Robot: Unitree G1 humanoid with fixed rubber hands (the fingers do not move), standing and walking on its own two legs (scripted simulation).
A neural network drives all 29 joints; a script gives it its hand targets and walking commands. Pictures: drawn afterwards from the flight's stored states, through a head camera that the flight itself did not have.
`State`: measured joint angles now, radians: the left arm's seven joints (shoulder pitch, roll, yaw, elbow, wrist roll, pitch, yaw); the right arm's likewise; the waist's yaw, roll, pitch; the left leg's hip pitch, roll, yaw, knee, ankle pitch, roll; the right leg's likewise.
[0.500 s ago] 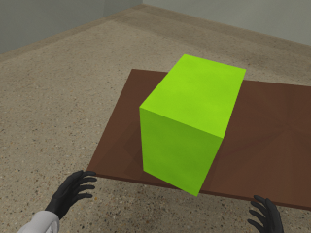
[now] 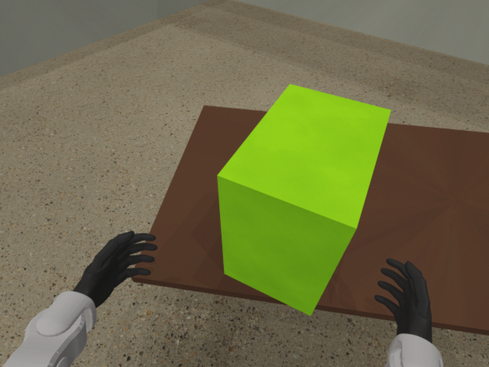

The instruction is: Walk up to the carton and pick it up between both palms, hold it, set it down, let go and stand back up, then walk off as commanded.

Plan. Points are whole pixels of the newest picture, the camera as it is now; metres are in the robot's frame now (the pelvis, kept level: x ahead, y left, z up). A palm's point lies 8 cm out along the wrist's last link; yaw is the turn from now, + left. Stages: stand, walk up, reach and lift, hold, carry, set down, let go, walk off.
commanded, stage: reach and lift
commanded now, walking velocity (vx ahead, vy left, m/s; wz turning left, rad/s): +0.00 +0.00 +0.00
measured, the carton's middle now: (300, 199) +0.41 -0.06 +0.05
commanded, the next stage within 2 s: none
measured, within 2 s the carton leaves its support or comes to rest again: neither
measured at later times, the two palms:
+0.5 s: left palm (117, 220) +0.29 +0.22 +0.13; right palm (413, 280) +0.22 -0.18 +0.11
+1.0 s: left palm (141, 166) +0.36 +0.19 +0.17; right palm (426, 229) +0.27 -0.19 +0.17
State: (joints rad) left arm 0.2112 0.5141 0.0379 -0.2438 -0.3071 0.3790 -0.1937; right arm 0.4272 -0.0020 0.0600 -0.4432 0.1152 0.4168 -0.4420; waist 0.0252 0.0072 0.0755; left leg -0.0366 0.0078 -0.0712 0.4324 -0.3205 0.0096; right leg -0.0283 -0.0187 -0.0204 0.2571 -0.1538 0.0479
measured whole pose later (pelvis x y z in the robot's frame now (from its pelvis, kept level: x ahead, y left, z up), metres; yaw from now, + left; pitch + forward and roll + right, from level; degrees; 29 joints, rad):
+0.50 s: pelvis +0.00 +0.00 +0.00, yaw +0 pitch -4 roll -3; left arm -0.08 0.51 0.11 -0.25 -0.30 0.67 -0.20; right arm 0.11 -0.01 0.06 -0.44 0.17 0.60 -0.49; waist -0.06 0.01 0.08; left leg -0.04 0.01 -0.07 0.43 -0.31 0.01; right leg -0.03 -0.02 -0.02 0.25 -0.14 0.05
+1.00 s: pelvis -0.01 +0.00 +0.00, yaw +0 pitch -3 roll -3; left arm -0.45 0.51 0.13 -0.04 -0.25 0.79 -0.21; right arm -0.23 -0.06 0.03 -0.37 0.24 0.70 -0.50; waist -0.14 -0.01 0.07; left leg -0.08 0.01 -0.07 0.43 -0.30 0.01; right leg -0.07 -0.02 -0.02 0.24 -0.13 0.05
